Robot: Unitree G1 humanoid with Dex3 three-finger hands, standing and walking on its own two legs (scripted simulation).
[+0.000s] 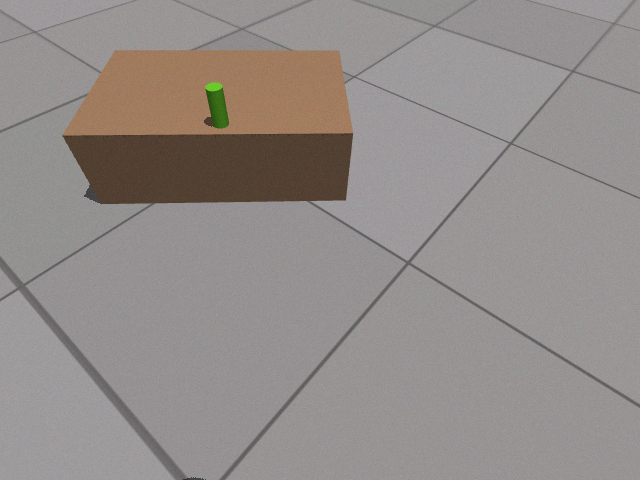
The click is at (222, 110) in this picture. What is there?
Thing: squat round
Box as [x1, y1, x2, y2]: [205, 82, 228, 128]
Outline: 213,82 207,84 205,88 213,125 215,127 220,128 226,126 228,124 222,86 219,83
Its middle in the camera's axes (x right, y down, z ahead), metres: -0.37 -0.48 +1.45
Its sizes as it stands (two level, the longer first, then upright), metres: 0.061 0.061 0.154
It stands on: a support 0.36 m high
